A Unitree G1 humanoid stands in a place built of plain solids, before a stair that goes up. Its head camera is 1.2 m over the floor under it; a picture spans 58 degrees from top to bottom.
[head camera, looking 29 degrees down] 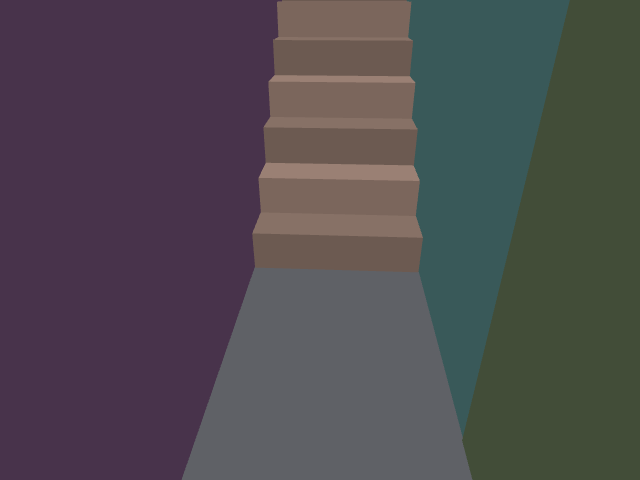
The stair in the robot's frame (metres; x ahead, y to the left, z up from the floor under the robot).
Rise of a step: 0.20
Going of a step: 0.24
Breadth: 0.83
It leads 3 degrees to the right of straight ahead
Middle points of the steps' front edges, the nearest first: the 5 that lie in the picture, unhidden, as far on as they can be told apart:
1.85 -0.08 0.20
2.09 -0.09 0.40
2.33 -0.11 0.60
2.57 -0.12 0.80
2.80 -0.13 0.99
